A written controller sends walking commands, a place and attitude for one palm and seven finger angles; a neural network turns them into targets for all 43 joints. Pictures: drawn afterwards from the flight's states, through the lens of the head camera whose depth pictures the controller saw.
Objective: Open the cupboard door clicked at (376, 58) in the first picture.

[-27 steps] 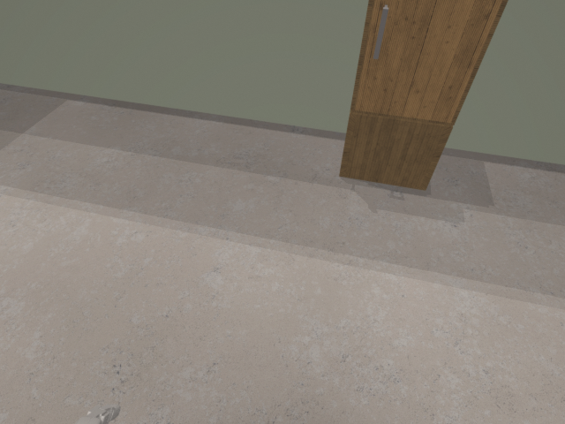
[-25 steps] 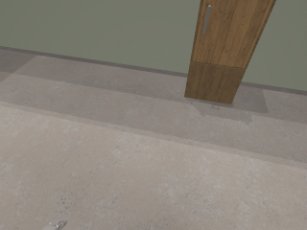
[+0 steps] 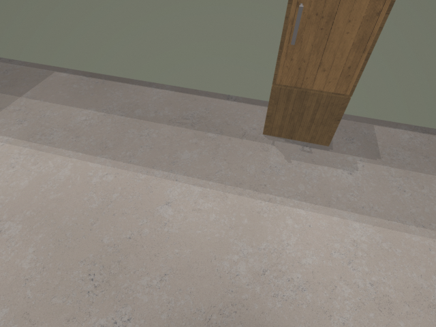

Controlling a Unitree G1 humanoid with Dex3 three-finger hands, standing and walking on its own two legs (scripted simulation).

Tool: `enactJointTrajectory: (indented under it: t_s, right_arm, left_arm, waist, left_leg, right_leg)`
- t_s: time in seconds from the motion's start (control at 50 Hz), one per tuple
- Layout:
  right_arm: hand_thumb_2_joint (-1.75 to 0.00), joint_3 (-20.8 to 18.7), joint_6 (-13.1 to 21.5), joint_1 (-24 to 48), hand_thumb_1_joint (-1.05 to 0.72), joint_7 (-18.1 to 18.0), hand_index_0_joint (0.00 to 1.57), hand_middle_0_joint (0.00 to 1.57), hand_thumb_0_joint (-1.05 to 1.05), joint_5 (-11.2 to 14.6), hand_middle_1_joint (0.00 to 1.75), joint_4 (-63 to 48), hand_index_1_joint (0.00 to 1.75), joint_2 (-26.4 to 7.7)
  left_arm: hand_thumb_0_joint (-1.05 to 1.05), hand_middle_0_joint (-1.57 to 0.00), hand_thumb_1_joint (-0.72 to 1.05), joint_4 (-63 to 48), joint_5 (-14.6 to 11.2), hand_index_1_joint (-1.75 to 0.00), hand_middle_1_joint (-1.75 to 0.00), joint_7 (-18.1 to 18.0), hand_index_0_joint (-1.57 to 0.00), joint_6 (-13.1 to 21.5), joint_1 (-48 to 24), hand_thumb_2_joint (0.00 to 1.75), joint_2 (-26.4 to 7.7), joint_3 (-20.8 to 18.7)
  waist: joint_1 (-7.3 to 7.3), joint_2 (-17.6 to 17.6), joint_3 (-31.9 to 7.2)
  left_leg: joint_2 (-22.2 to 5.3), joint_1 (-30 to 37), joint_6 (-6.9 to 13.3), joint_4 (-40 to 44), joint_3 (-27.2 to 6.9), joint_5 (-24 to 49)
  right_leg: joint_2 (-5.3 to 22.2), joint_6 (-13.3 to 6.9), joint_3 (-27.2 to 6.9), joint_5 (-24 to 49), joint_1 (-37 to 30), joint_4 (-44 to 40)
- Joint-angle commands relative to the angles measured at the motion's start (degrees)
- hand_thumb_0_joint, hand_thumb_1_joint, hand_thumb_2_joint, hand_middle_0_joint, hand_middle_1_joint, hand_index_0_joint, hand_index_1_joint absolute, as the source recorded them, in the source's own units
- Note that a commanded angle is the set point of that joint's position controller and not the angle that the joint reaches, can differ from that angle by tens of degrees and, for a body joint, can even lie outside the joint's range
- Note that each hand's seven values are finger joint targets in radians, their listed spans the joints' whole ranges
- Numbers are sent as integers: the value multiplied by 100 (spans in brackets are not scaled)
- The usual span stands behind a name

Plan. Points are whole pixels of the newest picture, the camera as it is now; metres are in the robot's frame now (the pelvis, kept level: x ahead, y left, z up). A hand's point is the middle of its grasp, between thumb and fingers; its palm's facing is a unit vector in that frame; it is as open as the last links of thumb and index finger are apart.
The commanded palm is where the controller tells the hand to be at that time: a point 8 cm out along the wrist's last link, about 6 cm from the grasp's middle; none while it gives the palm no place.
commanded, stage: stand and wait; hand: left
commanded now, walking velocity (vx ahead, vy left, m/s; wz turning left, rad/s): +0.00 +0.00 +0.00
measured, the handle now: (297, 24) +1.43 -0.30 -0.01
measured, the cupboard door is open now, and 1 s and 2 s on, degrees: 0 0 0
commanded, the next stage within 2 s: look at it before walking up in 0.28 s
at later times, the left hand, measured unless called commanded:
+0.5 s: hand out of the picture +0.07 +0.24 -0.15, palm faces -0.02 -0.95 -0.33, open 7.4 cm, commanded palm none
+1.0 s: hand out of the picture +0.07 +0.25 -0.16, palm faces -0.02 -0.95 -0.33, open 7.4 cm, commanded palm none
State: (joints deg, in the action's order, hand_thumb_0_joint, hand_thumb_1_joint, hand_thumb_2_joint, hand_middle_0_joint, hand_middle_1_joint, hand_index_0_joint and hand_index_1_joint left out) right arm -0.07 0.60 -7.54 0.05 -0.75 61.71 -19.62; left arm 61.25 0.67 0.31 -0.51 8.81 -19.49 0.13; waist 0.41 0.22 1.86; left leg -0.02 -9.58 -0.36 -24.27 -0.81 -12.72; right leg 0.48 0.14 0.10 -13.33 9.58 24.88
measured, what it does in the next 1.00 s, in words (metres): stands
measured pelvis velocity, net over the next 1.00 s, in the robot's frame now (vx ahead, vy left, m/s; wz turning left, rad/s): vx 0.00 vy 0.00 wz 0.01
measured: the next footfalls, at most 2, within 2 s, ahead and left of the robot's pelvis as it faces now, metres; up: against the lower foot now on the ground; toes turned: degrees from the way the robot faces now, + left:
left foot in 1.88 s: +0.42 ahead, +0.02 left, +0.00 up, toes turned -17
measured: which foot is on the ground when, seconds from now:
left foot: down 0.00-1.00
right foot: down 0.00-1.00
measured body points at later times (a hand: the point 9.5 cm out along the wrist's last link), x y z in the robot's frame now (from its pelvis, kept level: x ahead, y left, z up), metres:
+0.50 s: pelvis +0.00 +0.00 +0.00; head +0.00 +0.00 +0.45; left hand +0.07 +0.29 -0.13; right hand +0.07 -0.30 -0.13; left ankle +0.01 +0.12 -0.74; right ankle +0.00 -0.12 -0.74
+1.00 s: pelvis +0.00 +0.00 +0.00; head +0.01 +0.00 +0.45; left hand +0.08 +0.29 -0.13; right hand +0.09 -0.30 -0.13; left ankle +0.01 +0.12 -0.74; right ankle +0.00 -0.12 -0.74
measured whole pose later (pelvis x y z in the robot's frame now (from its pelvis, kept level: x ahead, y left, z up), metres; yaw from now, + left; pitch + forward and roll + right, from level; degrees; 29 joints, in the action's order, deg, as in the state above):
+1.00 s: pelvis +0.00 +0.00 +0.00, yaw +0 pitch -2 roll +0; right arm 0.2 0.8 -6.3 0.3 -0.5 63.6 -19.6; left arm 62.5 0.8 0.4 0.1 7.6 -19.6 0.3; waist 0.4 0.5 2.2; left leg -0.1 -8.4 -0.5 -21.2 -1.2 -11.3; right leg 0.4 0.1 0.5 -11.9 8.1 21.5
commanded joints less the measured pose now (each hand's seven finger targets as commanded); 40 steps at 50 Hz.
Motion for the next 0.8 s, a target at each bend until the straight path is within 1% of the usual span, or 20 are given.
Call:
enactJointTrajectory:
  t_s: [0.0,0.02,0.04,0.12,0.14,0.16,0.24,0.3,0.36,0.4,0.44,0.48,0.52,0.56,0.58,0.6,0.62,0.66,0.72,0.78]
  right_arm:
    - [-90,-227,145,367,-90,-85,20,20,0,15,30,-343,30,-1154]
    - [-90,-226,144,365,-90,-84,20,20,0,15,30,-322,30,-1164]
    - [-90,-227,135,344,-90,-79,20,20,0,24,30,-316,30,-1159]
    - [-90,-222,136,346,-90,-76,20,20,0,19,30,-248,30,-1169]
    - [-90,-223,134,304,-90,-73,20,20,0,24,30,-242,30,-1172]
    - [-90,-222,138,313,-90,-72,20,20,0,19,30,-225,30,-1173]
    - [-90,-210,137,293,-90,-69,20,20,0,24,30,-204,30,-1187]
    - [-90,-214,145,305,-90,-66,20,20,0,19,30,-179,30,-1165]
    - [-90,-212,137,294,-90,-62,20,20,0,21,30,-182,30,-1161]
    - [-90,-205,148,298,-90,-64,20,20,0,19,30,-168,30,-1167]
    - [-90,-210,145,291,-90,-64,20,20,0,27,30,-180,30,-1168]
    - [-90,-203,150,309,-90,-67,20,20,0,27,30,-163,30,-1160]
    - [-90,-202,143,325,-90,-67,20,20,0,25,30,-167,30,-1161]
    - [-90,-205,140,332,-90,-67,20,20,0,29,30,-161,30,-1156]
    - [-90,-203,143,300,-90,-66,20,20,0,30,30,-165,30,-1148]
    - [-90,-205,139,339,-90,-65,20,20,0,29,30,-160,30,-1157]
    - [-90,-203,135,331,-90,-66,20,20,0,28,30,-156,30,-1150]
    - [-90,-205,130,344,-90,-65,20,20,0,29,30,-169,30,-1144]
    - [-90,-203,134,329,-90,-66,20,20,0,26,30,-159,30,-1158]
    - [-90,-195,128,356,-90,-66,20,20,0,30,30,-160,30,-1155]
  left_arm:
    - [0,-20,90,-365,-14,-30,-30,-87,-20,175,-348,90,-1175,-212]
    - [0,-20,90,-338,-16,-30,-30,-85,-20,173,-338,90,-1178,-205]
    - [0,-20,90,-331,-10,-30,-30,-88,-20,177,-335,90,-1192,-212]
    - [0,-20,90,-281,-9,-30,-30,-84,-20,173,-336,90,-1192,-207]
    - [0,-20,90,-279,-5,-30,-30,-85,-20,172,-343,90,-1198,-210]
    - [0,-20,90,-271,-7,-30,-30,-85,-20,167,-347,90,-1197,-206]
    - [0,-20,90,-255,-3,-30,-30,-82,-20,172,-342,90,-1208,-207]
    - [0,-20,90,-247,0,-30,-30,-82,-20,171,-337,90,-1189,-204]
    - [0,-20,90,-262,3,-30,-30,-83,-20,178,-355,90,-1198,-207]
    - [0,-20,90,-252,-2,-30,-30,-83,-20,179,-350,90,-1188,-203]
    - [0,-20,90,-261,1,-30,-30,-85,-20,189,-347,90,-1191,-213]
    - [0,-20,90,-254,-3,-30,-30,-88,-20,188,-359,90,-1194,-201]
    - [0,-20,90,-248,-2,-30,-30,-87,-20,192,-347,90,-1183,-202]
    - [0,-20,90,-246,-1,-30,-30,-89,-20,192,-348,90,-1188,-202]
    - [0,-20,90,-252,1,-30,-30,-89,-20,196,-352,90,-1194,-202]
    - [0,-20,90,-249,-4,-30,-30,-88,-20,196,-350,90,-1192,-197]
    - [0,-20,90,-251,-1,-30,-30,-88,-20,199,-348,90,-1195,-207]
    - [0,-20,90,-249,2,-30,-30,-88,-20,198,-343,90,-1194,-205]
    - [0,-20,90,-246,-3,-30,-30,-87,-20,204,-337,90,-1192,-204]
    - [0,-20,90,-242,-2,-30,-30,-86,-20,199,-351,90,-1204,-200]
  waist:
    - [-27,15,-349]
    - [-27,-48,-345]
    - [-28,29,-338]
    - [-23,31,-238]
    - [-35,25,-275]
    - [-19,-12,-234]
    - [-21,18,-270]
    - [-16,-31,-239]
    - [-23,35,-240]
    - [-20,-25,-319]
    - [-20,3,-371]
    - [-25,-26,-365]
    - [-22,34,-324]
    - [-21,-10,-332]
    - [-30,46,-379]
    - [-21,-20,-320]
    - [-31,48,-326]
    - [-27,37,-296]
    - [-27,12,-384]
    - [-27,-13,-320]
  left_leg:
    - [-636,56,231,474,-529,693]
    - [-639,56,231,495,-536,645]
    - [-643,34,231,498,-542,613]
    - [-636,9,219,563,-552,485]
    - [-643,-1,220,576,-567,502]
    - [-646,-28,220,606,-566,442]
    - [-645,-22,215,607,-577,469]
    - [-644,-32,219,636,-581,464]
    - [-632,-22,204,621,-580,452]
    - [-641,38,211,620,-593,588]
    - [-647,58,205,586,-588,681]
    - [-657,83,202,595,-575,759]
    - [-655,104,198,596,-560,760]
    - [-660,115,197,584,-557,798]
    - [-658,121,194,594,-563,812]
    - [-650,112,191,595,-559,773]
    - [-648,117,183,591,-556,766]
    - [-641,128,185,585,-566,783]
    - [-656,167,178,586,-546,868]
    - [-657,139,175,605,-557,853]
  right_leg:
    - [626,-200,-557,508,-8,-498]
    - [626,-199,-566,450,-3,-517]
    - [629,-203,-569,415,-13,-543]
    - [627,-189,-587,261,47,-602]
    - [625,-198,-583,255,14,-598]
    - [629,-186,-566,197,31,-603]
    - [629,-191,-582,199,12,-624]
    - [637,-185,-585,191,24,-648]
    - [641,-187,-603,150,40,-674]
    - [646,-191,-592,289,-10,-648]
    - [649,-190,-573,403,-65,-643]
    - [657,-187,-565,509,-82,-631]
    - [662,-186,-567,521,-47,-660]
    - [668,-188,-564,563,-64,-661]
    - [662,-188,-569,586,-104,-654]
    - [671,-186,-574,551,-71,-682]
    - [668,-189,-584,545,-75,-696]
    - [669,-189,-584,541,-50,-706]
    - [678,-191,-570,654,-126,-696]
    - [671,-189,-563,645,-113,-704]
